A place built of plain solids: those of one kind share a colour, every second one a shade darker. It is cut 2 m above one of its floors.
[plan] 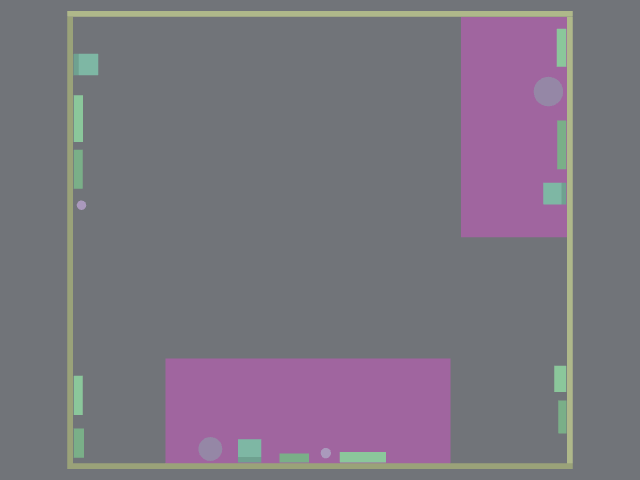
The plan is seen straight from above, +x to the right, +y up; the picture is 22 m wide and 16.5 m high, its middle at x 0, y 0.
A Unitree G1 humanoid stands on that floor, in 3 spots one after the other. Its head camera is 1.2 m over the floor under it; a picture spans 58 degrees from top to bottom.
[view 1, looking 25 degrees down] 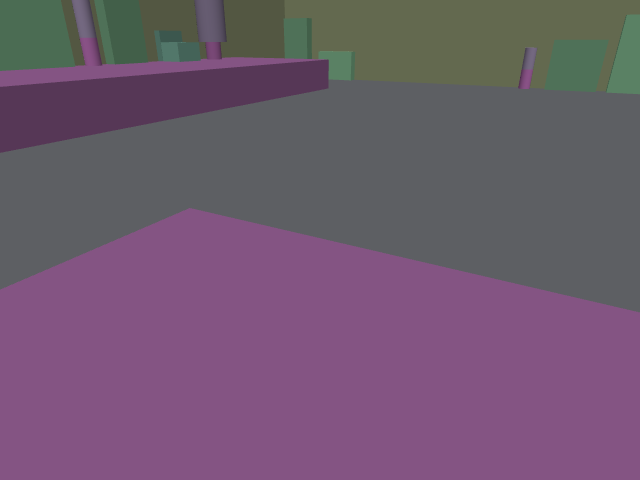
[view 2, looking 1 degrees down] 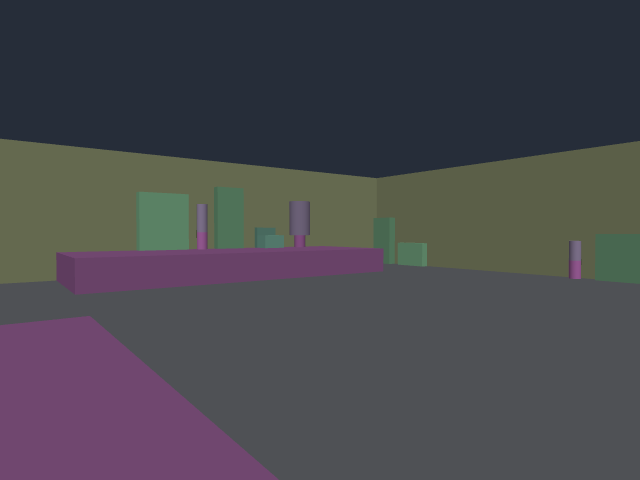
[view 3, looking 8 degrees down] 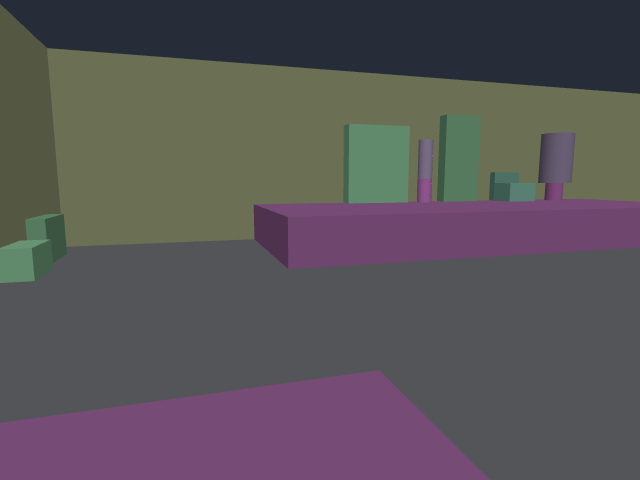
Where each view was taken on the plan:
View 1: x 7.13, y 2.52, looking -151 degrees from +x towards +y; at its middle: floor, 2.84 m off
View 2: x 5.94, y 7.05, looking -127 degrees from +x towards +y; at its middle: wall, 18.43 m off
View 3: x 5.97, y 2.48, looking -107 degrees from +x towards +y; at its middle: floor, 6.92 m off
